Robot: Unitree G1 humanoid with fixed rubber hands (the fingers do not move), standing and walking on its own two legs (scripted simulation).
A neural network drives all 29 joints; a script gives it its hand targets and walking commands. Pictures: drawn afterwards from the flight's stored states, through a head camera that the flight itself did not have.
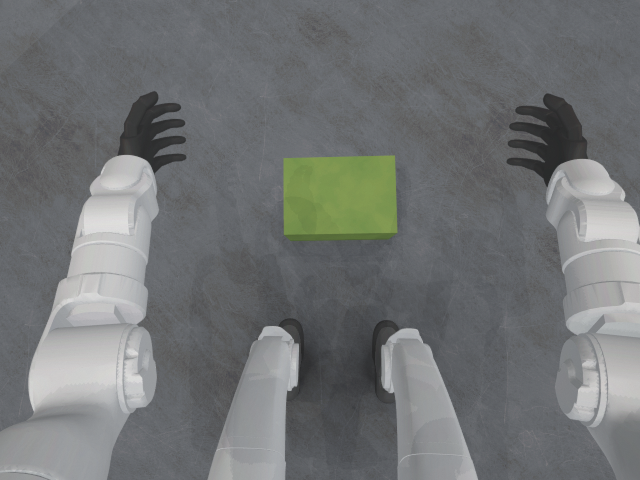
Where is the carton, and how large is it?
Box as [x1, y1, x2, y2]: [283, 155, 396, 240]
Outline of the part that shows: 394,155 283,158 284,234 290,240 387,239 396,233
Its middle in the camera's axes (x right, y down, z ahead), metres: +0.05 -0.11 +0.97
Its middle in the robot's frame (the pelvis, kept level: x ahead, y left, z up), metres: +0.52 +0.00 -0.61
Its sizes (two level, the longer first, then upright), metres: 0.263 0.183 0.148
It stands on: the floor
